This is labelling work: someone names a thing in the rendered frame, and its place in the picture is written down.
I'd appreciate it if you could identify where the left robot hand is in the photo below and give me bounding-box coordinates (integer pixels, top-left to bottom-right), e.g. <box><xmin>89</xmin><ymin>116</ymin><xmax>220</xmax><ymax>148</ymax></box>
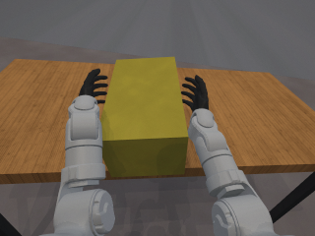
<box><xmin>79</xmin><ymin>68</ymin><xmax>108</xmax><ymax>104</ymax></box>

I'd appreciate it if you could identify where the carton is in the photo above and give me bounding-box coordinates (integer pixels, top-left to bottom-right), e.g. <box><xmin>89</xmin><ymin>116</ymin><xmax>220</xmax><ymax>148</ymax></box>
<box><xmin>100</xmin><ymin>56</ymin><xmax>189</xmax><ymax>178</ymax></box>

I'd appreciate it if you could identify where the robot right forearm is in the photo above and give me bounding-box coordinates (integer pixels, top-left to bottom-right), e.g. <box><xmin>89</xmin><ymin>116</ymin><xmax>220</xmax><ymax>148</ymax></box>
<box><xmin>187</xmin><ymin>108</ymin><xmax>274</xmax><ymax>227</ymax></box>

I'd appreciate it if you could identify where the table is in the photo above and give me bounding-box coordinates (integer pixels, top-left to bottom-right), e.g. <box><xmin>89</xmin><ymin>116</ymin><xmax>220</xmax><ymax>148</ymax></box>
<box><xmin>0</xmin><ymin>59</ymin><xmax>315</xmax><ymax>236</ymax></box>

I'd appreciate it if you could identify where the left robot upper arm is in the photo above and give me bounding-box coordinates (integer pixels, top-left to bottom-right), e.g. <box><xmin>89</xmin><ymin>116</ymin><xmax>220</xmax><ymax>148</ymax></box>
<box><xmin>38</xmin><ymin>189</ymin><xmax>115</xmax><ymax>236</ymax></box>

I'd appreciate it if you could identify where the robot left forearm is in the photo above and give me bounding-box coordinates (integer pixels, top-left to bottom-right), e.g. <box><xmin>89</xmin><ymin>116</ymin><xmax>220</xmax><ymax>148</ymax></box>
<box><xmin>53</xmin><ymin>94</ymin><xmax>106</xmax><ymax>230</ymax></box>

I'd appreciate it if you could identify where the right robot hand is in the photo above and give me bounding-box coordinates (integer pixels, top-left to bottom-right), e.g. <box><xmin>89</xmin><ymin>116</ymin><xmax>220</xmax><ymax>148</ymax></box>
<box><xmin>181</xmin><ymin>75</ymin><xmax>209</xmax><ymax>113</ymax></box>

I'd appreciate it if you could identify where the right robot upper arm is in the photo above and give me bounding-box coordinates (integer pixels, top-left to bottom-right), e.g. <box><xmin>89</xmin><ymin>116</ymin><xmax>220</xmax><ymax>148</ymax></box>
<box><xmin>212</xmin><ymin>194</ymin><xmax>294</xmax><ymax>236</ymax></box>

